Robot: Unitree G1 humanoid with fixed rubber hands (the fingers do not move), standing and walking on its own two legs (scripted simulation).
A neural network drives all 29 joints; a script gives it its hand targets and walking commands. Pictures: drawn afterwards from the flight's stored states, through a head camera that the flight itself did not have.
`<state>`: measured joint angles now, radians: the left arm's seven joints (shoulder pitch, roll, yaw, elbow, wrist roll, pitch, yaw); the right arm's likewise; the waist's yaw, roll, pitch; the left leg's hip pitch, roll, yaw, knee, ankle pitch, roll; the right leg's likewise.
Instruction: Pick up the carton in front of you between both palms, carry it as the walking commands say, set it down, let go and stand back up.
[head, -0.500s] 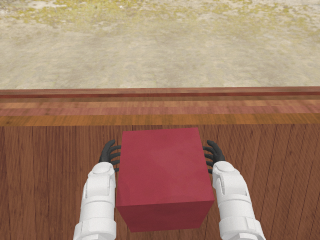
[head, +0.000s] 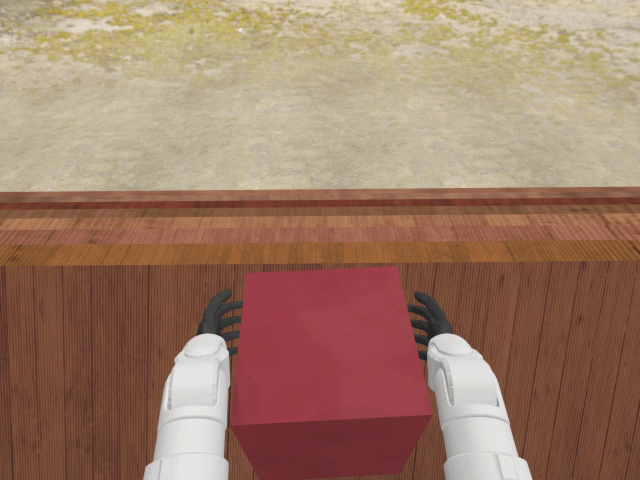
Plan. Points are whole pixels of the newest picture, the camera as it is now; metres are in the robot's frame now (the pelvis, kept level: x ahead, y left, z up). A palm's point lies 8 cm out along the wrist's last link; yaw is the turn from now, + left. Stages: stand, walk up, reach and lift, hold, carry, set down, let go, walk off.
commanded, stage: hold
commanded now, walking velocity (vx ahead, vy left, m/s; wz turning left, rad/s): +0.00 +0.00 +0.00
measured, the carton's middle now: (326, 377) +0.28 +0.00 -0.05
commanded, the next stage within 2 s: carry in 0.90 s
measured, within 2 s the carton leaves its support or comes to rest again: neither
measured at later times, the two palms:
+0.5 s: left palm (207, 346) +0.28 +0.15 +0.05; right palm (444, 344) +0.27 -0.15 +0.05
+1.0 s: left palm (205, 340) +0.29 +0.15 +0.05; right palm (439, 336) +0.28 -0.15 +0.05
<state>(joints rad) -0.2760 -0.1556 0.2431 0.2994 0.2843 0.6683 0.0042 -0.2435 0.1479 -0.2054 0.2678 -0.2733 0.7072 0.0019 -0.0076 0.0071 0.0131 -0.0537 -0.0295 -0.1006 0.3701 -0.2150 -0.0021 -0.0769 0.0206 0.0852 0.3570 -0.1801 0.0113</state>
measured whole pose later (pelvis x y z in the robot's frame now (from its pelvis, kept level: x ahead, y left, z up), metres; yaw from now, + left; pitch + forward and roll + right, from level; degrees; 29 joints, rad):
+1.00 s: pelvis +0.00 +0.00 +0.00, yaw +1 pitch -3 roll +0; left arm -0.26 -0.15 0.21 0.20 0.27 0.77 0.01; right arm -0.23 0.14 -0.18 0.17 -0.24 0.80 -0.01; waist -0.01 0.00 -0.06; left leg -0.16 -0.02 -0.10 0.49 -0.38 -0.01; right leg -0.15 0.02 0.06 0.44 -0.31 0.01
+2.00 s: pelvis +0.51 +0.08 -0.01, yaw +2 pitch +4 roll +0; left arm 0.09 -0.14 0.06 -0.48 0.03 1.11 0.14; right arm 0.11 0.14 -0.02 -0.47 -0.01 1.11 -0.16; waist -0.03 -0.03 -0.10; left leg -0.40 0.05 0.26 0.52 -0.20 0.08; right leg -0.37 -0.09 -0.06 1.21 -0.40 -0.01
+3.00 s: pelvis +1.14 +0.09 -0.03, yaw +4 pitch +4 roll +0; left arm -0.37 -0.16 0.31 -0.12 0.08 0.95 0.18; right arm -0.36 0.18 -0.21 -0.10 -0.02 0.98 -0.19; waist -0.10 0.01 0.02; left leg -0.44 -0.03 0.11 0.72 -0.37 0.10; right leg -0.58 0.02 0.01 1.24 -0.47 -0.05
